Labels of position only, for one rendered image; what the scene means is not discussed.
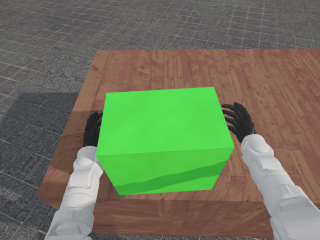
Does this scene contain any robot left forearm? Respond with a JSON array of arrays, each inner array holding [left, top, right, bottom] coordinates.
[[44, 146, 104, 240]]

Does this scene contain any robot right hand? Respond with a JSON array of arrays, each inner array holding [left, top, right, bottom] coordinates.
[[221, 102, 256, 143]]

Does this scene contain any robot left hand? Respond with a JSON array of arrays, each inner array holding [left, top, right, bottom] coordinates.
[[83, 111, 103, 147]]

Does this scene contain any robot right forearm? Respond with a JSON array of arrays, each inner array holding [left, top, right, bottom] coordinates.
[[240, 134, 320, 217]]

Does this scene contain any carton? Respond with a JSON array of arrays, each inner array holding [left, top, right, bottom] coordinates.
[[96, 87, 235, 196]]

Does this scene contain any pedestal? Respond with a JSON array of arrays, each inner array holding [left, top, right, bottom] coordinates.
[[36, 48, 320, 239]]

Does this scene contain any right robot upper arm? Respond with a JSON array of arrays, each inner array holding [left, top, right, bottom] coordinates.
[[270, 206, 320, 240]]

